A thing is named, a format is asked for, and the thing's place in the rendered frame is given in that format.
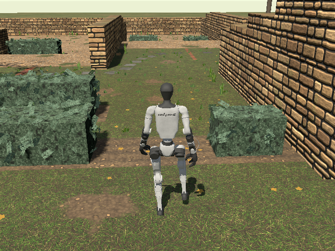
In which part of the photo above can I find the robot left upper arm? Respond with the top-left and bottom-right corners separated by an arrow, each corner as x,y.
143,106 -> 156,134

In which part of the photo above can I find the robot right forearm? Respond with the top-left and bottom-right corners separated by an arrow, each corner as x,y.
186,128 -> 196,154

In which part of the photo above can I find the robot left forearm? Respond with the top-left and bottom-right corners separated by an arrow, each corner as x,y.
140,127 -> 149,147

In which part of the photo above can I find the robot torso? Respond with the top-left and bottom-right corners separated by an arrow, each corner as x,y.
155,103 -> 179,157

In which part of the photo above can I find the robot left hand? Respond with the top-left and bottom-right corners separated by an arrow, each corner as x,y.
139,145 -> 151,155

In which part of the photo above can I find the robot right upper arm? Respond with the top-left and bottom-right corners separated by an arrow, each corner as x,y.
178,105 -> 191,135

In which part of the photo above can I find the robot right hand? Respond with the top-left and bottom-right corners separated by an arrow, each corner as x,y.
185,153 -> 197,167

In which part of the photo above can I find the robot left shin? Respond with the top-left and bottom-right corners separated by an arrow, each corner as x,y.
153,175 -> 162,211

